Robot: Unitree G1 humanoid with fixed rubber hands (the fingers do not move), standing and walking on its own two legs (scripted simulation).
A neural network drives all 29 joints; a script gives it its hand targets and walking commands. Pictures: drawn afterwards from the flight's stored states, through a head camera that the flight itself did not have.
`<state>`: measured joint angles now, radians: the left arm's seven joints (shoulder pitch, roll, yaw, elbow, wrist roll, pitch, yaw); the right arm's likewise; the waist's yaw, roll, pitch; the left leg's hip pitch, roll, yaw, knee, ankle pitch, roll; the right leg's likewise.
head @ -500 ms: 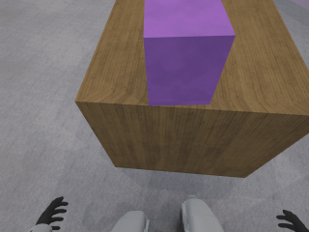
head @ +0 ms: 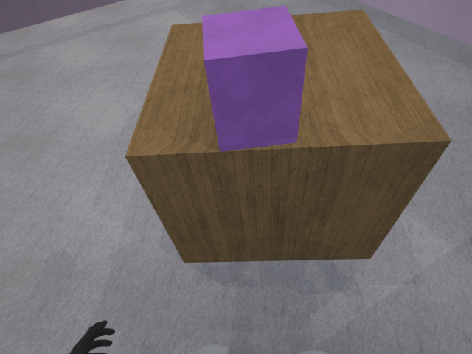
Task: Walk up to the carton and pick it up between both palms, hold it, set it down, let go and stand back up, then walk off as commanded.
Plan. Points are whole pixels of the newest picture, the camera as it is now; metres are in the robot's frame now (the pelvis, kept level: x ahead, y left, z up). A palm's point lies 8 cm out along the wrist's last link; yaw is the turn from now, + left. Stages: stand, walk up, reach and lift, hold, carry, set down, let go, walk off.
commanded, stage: walk off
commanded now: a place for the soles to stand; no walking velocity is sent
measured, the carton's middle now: (251, 81) +0.69 +0.00 +0.07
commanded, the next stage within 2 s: stand in 0.52 s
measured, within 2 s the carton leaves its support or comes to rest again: neither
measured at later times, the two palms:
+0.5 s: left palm out of the picture +0.11 +0.31 -0.08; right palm out of the picture +0.08 -0.31 -0.08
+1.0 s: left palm out of the picture +0.12 +0.30 -0.08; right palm out of the picture +0.09 -0.31 -0.09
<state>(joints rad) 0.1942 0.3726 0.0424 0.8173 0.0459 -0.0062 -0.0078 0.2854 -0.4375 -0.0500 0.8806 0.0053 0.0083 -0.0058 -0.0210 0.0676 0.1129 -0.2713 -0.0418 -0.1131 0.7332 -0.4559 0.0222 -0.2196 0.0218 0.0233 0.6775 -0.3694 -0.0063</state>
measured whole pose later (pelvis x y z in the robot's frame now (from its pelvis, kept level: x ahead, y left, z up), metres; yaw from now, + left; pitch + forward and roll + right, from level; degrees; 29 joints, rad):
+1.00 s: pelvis +0.00 -0.01 +0.03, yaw -1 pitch -4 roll +0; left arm 0.04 0.37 0.00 1.08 0.00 -0.01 0.00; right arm 0.06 -0.37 -0.01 1.08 0.00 -0.01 0.00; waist 0.00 0.02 0.09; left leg -0.14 -0.01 -0.09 0.39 -0.18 -0.02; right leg -0.11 0.02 0.05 0.38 -0.20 0.00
